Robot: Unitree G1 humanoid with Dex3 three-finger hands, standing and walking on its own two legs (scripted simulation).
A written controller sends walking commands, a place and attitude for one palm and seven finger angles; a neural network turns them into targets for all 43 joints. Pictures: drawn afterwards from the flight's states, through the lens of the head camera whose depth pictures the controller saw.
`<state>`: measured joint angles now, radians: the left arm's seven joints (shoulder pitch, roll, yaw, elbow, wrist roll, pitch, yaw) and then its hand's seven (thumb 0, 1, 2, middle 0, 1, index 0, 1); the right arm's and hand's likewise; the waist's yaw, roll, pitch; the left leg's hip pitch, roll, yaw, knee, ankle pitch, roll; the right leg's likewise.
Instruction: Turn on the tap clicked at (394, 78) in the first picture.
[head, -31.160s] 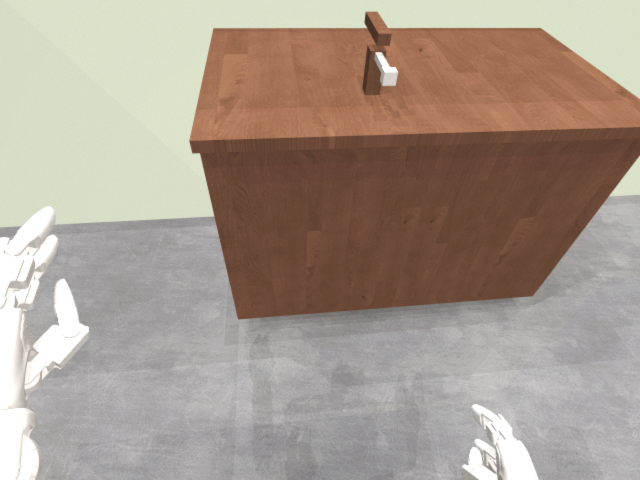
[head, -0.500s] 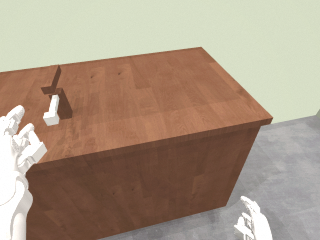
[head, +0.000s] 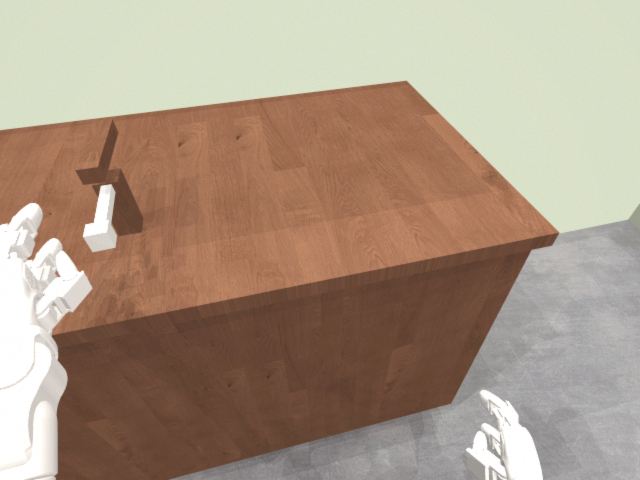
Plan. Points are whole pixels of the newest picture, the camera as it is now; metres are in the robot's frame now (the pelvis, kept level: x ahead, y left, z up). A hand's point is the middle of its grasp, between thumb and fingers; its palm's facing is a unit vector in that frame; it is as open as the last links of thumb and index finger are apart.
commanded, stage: reach beside the lever's end, fingers flat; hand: left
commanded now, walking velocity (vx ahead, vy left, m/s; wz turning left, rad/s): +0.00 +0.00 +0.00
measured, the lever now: (100, 236) +0.34 +0.34 +0.14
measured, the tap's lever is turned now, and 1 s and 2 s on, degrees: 3 3 7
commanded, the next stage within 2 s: push the lever round in 1.24 s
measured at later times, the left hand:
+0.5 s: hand (70, 259) +0.29 +0.35 +0.15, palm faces +0.61 -0.79 -0.08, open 7.8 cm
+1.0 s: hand (81, 247) +0.32 +0.37 +0.13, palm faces +0.57 -0.82 -0.07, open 7.8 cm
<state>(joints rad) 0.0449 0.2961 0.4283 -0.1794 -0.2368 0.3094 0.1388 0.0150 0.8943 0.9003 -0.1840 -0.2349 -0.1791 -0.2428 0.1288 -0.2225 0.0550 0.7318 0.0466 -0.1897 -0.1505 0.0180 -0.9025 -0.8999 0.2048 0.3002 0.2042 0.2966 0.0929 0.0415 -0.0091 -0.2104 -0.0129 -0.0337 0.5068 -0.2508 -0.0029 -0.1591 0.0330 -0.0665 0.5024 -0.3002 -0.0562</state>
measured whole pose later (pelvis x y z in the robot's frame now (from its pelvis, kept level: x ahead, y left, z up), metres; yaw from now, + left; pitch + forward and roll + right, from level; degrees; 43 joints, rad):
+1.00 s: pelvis +0.00 +0.01 -0.01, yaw -1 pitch +4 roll -1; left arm -0.28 0.48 0.58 0.46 -0.20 0.05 -0.02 0.01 0.90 0.90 -0.15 -0.15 -0.15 -0.15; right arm 0.27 -0.27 0.02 0.73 0.05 -0.17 -0.14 0.02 -0.90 -0.90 0.21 0.30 0.20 0.30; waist 0.02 0.03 -0.04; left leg -0.40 0.00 -0.03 0.61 -0.28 0.00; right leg -0.33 0.05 -0.06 0.57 -0.31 -0.05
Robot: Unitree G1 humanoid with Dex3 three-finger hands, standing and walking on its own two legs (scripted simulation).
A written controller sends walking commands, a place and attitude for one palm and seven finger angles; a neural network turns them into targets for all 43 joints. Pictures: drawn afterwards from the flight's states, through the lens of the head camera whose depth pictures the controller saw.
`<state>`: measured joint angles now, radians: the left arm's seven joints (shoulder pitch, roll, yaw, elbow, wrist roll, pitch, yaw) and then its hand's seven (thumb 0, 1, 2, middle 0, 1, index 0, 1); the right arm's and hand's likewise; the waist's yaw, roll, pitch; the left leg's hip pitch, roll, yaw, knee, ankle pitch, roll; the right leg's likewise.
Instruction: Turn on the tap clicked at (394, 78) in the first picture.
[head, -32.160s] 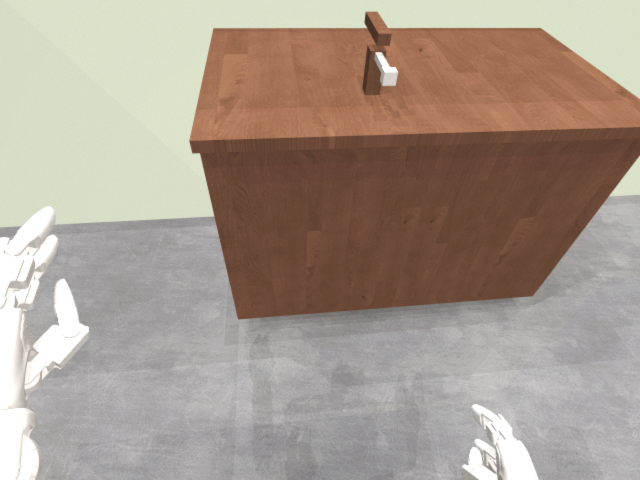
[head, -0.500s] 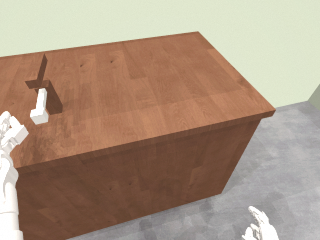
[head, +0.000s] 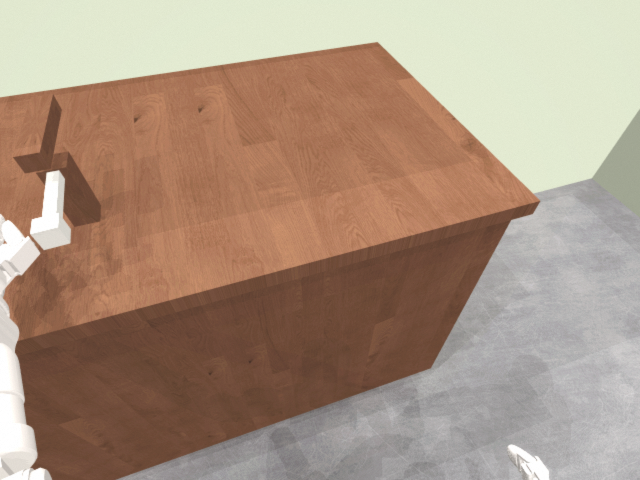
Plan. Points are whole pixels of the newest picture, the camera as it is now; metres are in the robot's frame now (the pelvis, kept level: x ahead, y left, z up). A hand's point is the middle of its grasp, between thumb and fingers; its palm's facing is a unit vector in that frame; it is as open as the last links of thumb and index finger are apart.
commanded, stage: reach beside the lever's end, fingers flat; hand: left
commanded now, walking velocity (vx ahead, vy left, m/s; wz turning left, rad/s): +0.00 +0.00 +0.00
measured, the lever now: (51, 231) +0.34 +0.34 +0.14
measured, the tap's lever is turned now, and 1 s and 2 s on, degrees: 3 7 33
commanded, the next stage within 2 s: push the lever round in 0.24 s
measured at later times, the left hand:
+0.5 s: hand (22, 262) +0.30 +0.35 +0.14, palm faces +0.60 -0.79 -0.06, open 7.8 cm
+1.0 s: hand (53, 254) +0.31 +0.32 +0.15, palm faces +0.60 -0.80 -0.06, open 7.8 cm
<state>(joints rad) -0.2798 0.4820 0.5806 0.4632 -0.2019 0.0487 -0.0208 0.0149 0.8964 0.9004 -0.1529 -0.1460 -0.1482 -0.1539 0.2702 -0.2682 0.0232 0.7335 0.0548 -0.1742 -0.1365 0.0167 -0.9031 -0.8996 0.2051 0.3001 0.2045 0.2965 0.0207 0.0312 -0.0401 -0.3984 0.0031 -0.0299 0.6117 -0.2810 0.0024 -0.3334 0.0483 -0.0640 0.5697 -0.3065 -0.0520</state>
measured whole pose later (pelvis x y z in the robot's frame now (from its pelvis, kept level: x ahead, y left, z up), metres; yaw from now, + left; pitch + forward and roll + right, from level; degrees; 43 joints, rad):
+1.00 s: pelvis +0.00 -0.01 +0.00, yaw +0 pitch +1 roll +0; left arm -0.18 0.36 0.49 0.24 -0.19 0.11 0.09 0.02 0.91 0.90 -0.15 -0.15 -0.15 -0.15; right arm 0.21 -0.26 0.03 0.74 0.05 -0.16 -0.14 0.02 -0.90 -0.90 0.21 0.30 0.20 0.30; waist 0.05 0.04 -0.04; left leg -0.32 0.01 -0.03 0.57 -0.27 -0.01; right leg -0.27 0.05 -0.07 0.55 -0.31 -0.06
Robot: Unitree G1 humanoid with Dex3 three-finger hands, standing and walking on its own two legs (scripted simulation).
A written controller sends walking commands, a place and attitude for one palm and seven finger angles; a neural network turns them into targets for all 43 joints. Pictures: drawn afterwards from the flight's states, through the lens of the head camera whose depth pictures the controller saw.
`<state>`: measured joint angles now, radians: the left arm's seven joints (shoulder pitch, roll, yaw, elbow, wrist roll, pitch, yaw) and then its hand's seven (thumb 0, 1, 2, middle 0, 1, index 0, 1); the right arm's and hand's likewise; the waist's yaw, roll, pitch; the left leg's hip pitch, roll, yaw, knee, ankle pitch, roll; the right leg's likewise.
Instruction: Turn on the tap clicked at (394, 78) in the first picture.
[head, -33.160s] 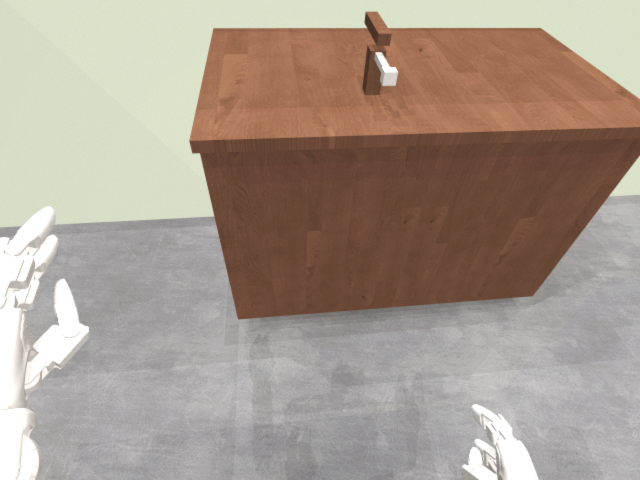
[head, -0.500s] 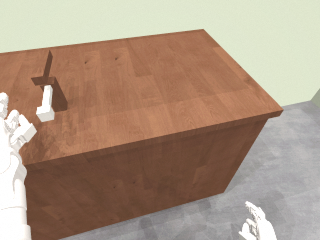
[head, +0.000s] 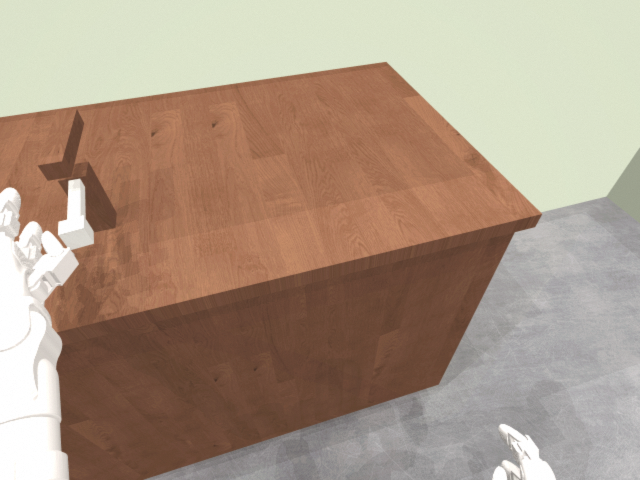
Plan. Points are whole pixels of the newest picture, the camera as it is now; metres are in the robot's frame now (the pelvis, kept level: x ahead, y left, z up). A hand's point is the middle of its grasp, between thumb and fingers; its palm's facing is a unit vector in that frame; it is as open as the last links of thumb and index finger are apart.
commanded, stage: push the lever round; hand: left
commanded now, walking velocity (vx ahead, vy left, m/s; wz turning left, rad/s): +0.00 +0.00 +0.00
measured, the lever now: (76, 232) +0.34 +0.34 +0.14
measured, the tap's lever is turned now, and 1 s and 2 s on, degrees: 7 33 53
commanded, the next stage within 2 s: none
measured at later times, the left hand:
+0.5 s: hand (89, 250) +0.32 +0.31 +0.14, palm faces +0.65 -0.76 -0.03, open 7.7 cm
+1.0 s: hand (128, 232) +0.35 +0.28 +0.14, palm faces +0.71 -0.70 -0.04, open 7.7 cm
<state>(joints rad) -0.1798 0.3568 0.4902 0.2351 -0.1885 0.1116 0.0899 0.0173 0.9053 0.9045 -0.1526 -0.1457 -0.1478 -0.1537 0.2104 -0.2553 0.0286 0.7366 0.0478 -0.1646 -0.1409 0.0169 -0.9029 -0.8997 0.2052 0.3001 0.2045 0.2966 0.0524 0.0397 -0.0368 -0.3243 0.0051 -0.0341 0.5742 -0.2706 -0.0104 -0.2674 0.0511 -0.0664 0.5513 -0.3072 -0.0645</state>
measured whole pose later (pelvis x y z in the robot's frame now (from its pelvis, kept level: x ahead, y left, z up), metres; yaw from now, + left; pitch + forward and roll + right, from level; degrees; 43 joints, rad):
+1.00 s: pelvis +0.00 +0.01 +0.00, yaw +0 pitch +1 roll +0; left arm -0.31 0.15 0.30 0.18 -0.06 0.21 0.51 0.02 0.93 0.91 -0.15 -0.15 -0.15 -0.15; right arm 0.13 -0.22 0.03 0.76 0.00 -0.08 -0.12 0.02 -0.90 -0.90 0.21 0.30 0.20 0.30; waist 0.05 0.03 -0.04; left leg -0.31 -0.02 -0.03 0.56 -0.26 0.01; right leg -0.26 0.03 -0.06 0.54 -0.30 -0.05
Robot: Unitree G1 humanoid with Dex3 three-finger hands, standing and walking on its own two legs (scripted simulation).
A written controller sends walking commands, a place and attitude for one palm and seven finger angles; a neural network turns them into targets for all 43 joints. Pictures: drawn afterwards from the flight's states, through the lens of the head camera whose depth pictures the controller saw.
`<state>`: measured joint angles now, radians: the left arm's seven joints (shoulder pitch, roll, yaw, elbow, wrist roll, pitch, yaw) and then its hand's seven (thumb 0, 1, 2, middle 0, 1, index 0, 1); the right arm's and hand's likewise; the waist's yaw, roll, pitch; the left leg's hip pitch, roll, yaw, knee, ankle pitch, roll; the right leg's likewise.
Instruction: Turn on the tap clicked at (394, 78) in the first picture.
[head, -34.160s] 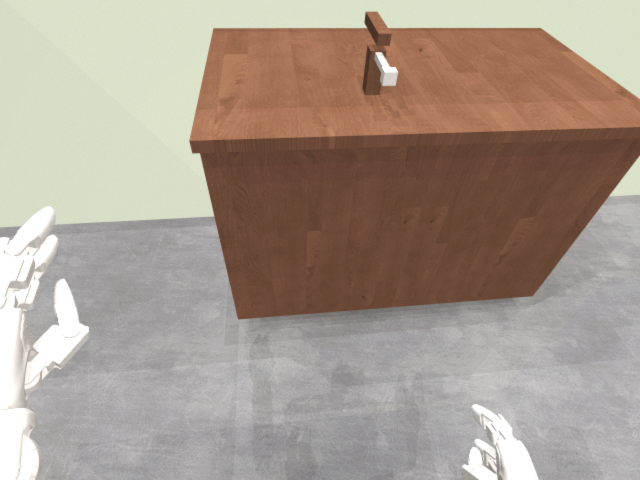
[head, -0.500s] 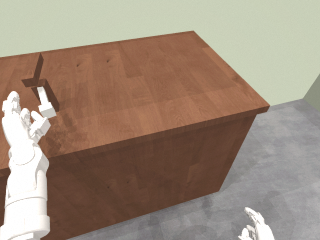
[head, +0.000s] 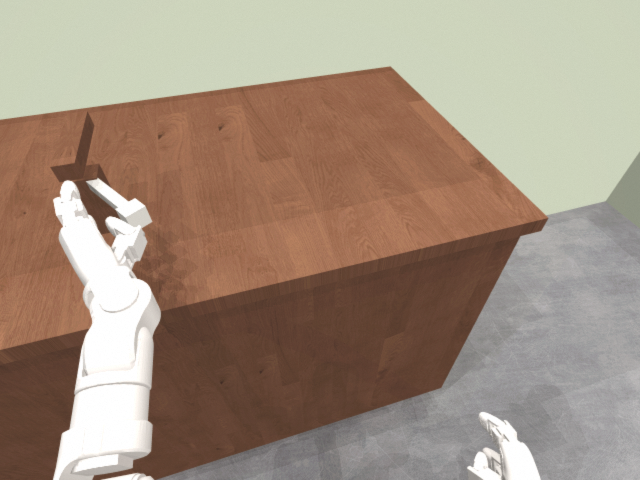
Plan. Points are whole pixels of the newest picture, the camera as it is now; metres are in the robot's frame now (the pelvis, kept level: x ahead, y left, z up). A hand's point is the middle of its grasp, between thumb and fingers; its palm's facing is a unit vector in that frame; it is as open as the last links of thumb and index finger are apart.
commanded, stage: push the lever round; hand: left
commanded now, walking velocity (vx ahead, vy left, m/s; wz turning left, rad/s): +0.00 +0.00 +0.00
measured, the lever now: (134, 215) +0.38 +0.29 +0.14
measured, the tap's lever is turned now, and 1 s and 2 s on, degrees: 33 53 74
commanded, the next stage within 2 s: lift the hand up off the lever in 1.78 s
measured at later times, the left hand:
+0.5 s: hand (160, 227) +0.36 +0.24 +0.14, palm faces +0.78 -0.62 -0.05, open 7.7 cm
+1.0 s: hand (186, 211) +0.39 +0.22 +0.14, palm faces +0.84 -0.54 -0.08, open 7.6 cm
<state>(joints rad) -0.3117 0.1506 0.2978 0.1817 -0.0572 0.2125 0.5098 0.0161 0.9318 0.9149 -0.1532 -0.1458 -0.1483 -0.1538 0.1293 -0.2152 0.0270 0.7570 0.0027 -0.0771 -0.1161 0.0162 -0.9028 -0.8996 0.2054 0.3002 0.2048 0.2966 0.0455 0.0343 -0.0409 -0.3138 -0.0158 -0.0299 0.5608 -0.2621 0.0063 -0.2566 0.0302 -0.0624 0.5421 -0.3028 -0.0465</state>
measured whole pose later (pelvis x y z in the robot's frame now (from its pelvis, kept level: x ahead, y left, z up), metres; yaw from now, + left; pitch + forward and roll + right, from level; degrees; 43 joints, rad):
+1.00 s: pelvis -0.01 -0.02 -0.01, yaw +1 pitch +4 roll +0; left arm -0.60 0.06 0.32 0.47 0.04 0.24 0.83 0.02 0.95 0.92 -0.15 -0.15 -0.15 -0.15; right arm 0.14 -0.21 -0.02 0.82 -0.04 -0.02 -0.05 0.01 -0.90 -0.90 0.20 0.30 0.20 0.30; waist 0.01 0.04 -0.08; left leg -0.40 -0.01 -0.06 0.60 -0.26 -0.02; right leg -0.35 0.04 -0.09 0.61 -0.32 -0.07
